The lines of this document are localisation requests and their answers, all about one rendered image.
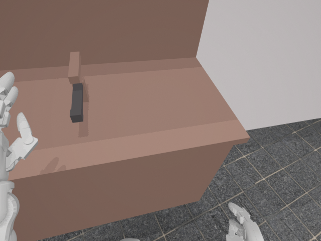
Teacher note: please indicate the right robot hand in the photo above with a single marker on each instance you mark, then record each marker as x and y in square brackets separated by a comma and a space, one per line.
[248, 232]

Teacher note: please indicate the counter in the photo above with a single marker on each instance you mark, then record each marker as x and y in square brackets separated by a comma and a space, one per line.
[155, 128]

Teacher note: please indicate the left robot hand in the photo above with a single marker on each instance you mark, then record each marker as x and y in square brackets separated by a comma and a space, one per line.
[21, 147]

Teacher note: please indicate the robot left forearm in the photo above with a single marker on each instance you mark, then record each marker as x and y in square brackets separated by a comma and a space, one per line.
[9, 208]

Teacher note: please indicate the tap lever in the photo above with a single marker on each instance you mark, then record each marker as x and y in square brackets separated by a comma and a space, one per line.
[76, 112]

